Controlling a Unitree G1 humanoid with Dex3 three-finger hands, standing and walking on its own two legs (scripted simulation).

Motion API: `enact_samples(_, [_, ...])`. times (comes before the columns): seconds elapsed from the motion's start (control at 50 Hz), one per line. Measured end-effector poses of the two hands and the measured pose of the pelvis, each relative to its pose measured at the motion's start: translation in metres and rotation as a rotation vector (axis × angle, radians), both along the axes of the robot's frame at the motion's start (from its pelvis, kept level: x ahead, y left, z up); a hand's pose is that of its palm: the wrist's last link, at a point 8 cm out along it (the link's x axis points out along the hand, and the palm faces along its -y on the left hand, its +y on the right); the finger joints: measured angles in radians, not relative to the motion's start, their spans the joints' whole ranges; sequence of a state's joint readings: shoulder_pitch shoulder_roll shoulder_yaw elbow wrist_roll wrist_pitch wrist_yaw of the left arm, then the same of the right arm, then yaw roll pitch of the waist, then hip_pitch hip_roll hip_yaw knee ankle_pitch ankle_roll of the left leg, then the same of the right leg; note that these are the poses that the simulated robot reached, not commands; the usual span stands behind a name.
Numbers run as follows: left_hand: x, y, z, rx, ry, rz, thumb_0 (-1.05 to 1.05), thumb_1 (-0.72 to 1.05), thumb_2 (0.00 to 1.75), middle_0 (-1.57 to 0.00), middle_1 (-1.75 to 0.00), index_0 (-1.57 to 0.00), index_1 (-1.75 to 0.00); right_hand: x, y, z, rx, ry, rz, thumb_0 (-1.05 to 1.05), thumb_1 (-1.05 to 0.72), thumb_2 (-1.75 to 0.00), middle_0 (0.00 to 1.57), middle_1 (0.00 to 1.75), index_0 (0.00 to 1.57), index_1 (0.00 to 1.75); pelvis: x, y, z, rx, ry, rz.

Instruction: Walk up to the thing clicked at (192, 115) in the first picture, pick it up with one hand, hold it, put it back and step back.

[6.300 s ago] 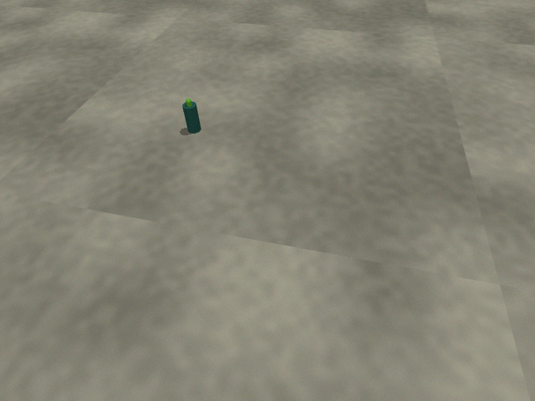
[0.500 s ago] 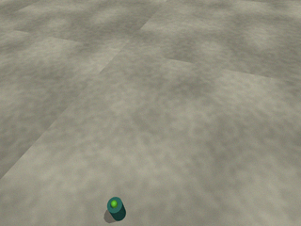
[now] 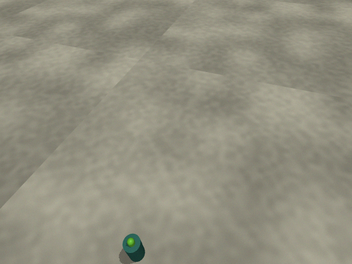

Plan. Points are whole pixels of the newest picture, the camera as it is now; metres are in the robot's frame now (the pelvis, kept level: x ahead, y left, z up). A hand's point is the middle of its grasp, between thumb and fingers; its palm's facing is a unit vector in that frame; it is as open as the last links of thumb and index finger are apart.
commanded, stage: stand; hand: left
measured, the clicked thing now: (133, 247) +0.36 +0.23 -0.67
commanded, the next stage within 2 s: go down in 1.96 s
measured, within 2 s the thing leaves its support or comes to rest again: neither
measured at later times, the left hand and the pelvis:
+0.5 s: hand out of the picture +0.09 +0.25 -0.16, palm faces -0.03 -0.94 -0.34, open 7.4 cm; pelvis +0.01 +0.00 +0.00, yaw +0 degrees
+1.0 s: hand out of the picture +0.09 +0.25 -0.16, palm faces -0.04 -0.94 -0.34, open 7.4 cm; pelvis +0.01 -0.01 +0.00, yaw +0 degrees
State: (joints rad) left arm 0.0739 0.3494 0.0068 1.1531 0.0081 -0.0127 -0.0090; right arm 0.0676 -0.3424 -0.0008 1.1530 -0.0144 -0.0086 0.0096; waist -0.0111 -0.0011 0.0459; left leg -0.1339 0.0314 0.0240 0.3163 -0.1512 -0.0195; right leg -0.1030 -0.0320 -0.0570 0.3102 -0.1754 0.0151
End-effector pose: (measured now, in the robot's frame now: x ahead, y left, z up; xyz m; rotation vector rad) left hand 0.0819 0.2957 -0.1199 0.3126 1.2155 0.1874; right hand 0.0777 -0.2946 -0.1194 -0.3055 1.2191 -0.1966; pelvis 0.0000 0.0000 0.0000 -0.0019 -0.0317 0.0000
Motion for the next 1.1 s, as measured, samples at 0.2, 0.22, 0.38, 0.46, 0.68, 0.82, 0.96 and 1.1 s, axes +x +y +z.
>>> enact_samples(0.2, [0.0, -0.001, -0.001, 0.002, 0.015, -0.003, 0.01, 0.91, 0.9, -0.2, -0.3, -0.2, -0.3, 0.002, -0.004, 0.0, -0.005, 0.013, -0.005, 0.01, -0.9, -0.9, 0.2, 0.3, 0.2, 0.3, 0.006, -0.002, 0.0, 0.0, 0.001, -0.002])
enact_samples(0.22, [0.001, -0.002, -0.001, 0.002, 0.016, -0.003, 0.01, 0.91, 0.9, -0.2, -0.3, -0.2, -0.3, 0.002, -0.004, 0.0, -0.006, 0.015, -0.006, 0.01, -0.9, -0.9, 0.2, 0.3, 0.2, 0.3, 0.006, -0.002, 0.0, 0.0, 0.001, -0.003])
enact_samples(0.38, [0.005, -0.003, 0.0, 0.004, 0.01, -0.007, 0.01, 0.91, 0.9, -0.2, -0.3, -0.2, -0.3, 0.003, -0.006, 0.0, -0.006, 0.015, -0.009, 0.01, -0.9, -0.9, 0.2, 0.3, 0.2, 0.3, 0.009, -0.003, 0.0, 0.001, -0.002, -0.005])
enact_samples(0.46, [0.007, -0.004, 0.001, 0.005, 0.005, -0.009, 0.01, 0.91, 0.9, -0.2, -0.3, -0.2, -0.3, 0.003, -0.006, -0.001, -0.005, 0.015, -0.007, 0.01, -0.9, -0.9, 0.2, 0.3, 0.2, 0.3, 0.01, -0.004, 0.0, 0.002, -0.002, -0.006])
enact_samples(0.68, [0.008, -0.004, 0.002, 0.01, 0.002, -0.01, 0.01, 0.91, 0.9, -0.2, -0.3, -0.2, -0.3, 0.002, -0.008, -0.001, -0.004, 0.017, -0.006, 0.01, -0.9, -0.9, 0.2, 0.3, 0.2, 0.3, 0.011, -0.006, 0.0, 0.001, -0.002, -0.005])
enact_samples(0.82, [0.007, -0.005, 0.002, 0.01, 0.007, -0.011, 0.01, 0.91, 0.9, -0.2, -0.3, -0.2, -0.3, 0.001, -0.009, -0.001, -0.005, 0.021, -0.006, 0.01, -0.9, -0.9, 0.2, 0.3, 0.2, 0.3, 0.011, -0.006, 0.0, 0.002, -0.002, -0.006])
enact_samples(0.96, [0.004, -0.005, 0.002, 0.01, 0.011, -0.009, 0.01, 0.91, 0.9, -0.2, -0.3, -0.2, -0.3, 0.0, -0.01, -0.001, -0.005, 0.022, -0.006, 0.01, -0.9, -0.9, 0.2, 0.3, 0.2, 0.3, 0.012, -0.007, 0.0, 0.003, -0.003, -0.006])
enact_samples(1.1, [0.003, -0.006, 0.001, 0.009, 0.015, -0.009, 0.01, 0.91, 0.9, -0.2, -0.3, -0.2, -0.3, -0.001, -0.011, -0.001, -0.007, 0.023, -0.006, 0.01, -0.9, -0.9, 0.2, 0.3, 0.2, 0.3, 0.012, -0.008, 0.0, 0.002, -0.004, -0.008])
